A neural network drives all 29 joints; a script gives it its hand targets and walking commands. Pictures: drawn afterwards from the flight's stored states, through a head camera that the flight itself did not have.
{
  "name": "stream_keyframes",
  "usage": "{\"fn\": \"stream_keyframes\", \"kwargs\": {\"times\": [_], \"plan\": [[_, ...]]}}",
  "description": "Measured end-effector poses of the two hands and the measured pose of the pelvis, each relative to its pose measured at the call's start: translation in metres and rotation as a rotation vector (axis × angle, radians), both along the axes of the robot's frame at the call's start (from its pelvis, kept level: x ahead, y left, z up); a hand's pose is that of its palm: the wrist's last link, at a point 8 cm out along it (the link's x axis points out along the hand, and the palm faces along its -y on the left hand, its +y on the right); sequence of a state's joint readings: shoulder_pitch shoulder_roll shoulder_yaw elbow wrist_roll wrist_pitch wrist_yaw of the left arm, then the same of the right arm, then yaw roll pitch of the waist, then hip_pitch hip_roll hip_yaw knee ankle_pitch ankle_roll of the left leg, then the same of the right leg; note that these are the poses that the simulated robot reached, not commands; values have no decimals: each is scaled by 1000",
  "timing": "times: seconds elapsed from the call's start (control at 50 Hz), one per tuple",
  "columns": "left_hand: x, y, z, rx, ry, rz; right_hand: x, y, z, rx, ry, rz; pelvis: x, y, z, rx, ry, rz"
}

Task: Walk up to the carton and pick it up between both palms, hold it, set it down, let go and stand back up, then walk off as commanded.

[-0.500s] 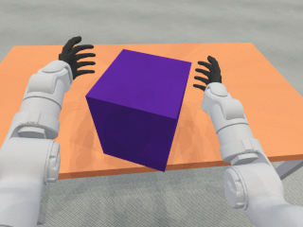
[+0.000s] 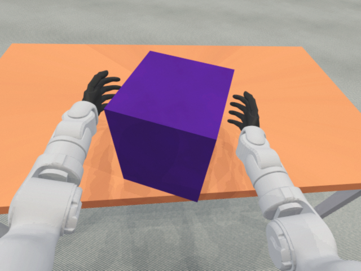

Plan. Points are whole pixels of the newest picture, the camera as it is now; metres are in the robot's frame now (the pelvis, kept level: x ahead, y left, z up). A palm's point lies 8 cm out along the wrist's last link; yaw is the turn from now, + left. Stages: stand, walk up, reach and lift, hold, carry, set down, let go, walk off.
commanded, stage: reach and lift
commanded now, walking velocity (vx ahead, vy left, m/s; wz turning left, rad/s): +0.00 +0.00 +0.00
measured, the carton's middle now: (174, 128) +0.42 -0.04 +0.08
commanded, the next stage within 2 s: none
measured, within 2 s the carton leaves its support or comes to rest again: neither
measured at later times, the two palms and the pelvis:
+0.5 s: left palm (104, 104) +0.47 +0.12 +0.13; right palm (245, 125) +0.38 -0.20 +0.11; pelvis +0.00 +0.00 +0.00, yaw +0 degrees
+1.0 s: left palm (112, 107) +0.46 +0.10 +0.13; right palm (243, 126) +0.38 -0.19 +0.11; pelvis +0.01 -0.01 +0.01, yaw +0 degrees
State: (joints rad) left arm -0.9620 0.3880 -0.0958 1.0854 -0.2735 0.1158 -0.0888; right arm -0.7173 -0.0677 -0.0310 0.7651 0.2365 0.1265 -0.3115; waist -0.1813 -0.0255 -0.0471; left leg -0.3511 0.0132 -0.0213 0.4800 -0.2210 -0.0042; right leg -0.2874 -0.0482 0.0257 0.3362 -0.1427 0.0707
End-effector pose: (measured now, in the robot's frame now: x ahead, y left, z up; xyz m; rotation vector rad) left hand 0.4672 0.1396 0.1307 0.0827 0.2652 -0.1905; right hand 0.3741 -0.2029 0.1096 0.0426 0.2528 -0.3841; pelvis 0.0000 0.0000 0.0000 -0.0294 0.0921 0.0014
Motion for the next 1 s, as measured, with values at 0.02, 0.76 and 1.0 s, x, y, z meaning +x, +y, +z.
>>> {"fn": "stream_keyframes", "kwargs": {"times": [0.02,0.76,1.0], "plan": [[0,-1,-2,-3,3,-2,1,1,-1,0,3,3,0,0,0,0,7,0],[-6,-37,-3,7,-25,-133,7,13,-3,8,-63,-84,3,-6,3,7,41,-2],[-11,-42,-4,15,-12,-111,7,9,-4,5,-90,-67,12,-10,7,11,-24,-1]]}}
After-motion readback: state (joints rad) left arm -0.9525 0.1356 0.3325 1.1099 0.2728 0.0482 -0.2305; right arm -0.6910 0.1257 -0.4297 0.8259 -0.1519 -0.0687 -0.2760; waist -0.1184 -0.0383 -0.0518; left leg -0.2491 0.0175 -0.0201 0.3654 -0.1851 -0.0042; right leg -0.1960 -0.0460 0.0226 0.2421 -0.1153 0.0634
